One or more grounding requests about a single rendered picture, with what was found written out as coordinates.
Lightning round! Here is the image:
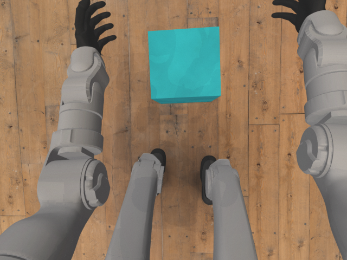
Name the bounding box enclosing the right robot hand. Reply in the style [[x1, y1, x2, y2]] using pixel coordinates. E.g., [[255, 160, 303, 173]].
[[271, 0, 326, 33]]

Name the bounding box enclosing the carton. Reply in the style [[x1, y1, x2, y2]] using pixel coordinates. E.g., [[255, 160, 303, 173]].
[[148, 27, 221, 104]]

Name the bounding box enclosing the right robot thigh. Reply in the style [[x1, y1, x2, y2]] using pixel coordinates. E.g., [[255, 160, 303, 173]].
[[205, 165, 258, 260]]

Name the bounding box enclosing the left robot hand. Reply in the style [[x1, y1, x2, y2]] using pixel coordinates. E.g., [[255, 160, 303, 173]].
[[74, 0, 117, 54]]

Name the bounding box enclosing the robot left forearm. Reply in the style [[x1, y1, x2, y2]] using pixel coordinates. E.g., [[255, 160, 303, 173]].
[[37, 46, 110, 202]]

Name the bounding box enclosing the right robot upper arm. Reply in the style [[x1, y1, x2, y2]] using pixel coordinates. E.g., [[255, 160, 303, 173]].
[[296, 123, 347, 260]]

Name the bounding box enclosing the robot right forearm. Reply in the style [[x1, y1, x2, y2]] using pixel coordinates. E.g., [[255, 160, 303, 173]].
[[297, 10, 347, 126]]

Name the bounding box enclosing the right robot shin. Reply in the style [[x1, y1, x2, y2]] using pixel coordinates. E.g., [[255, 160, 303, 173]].
[[207, 159, 240, 199]]

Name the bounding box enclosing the left robot upper arm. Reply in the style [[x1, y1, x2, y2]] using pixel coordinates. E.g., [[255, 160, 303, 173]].
[[0, 158, 110, 260]]

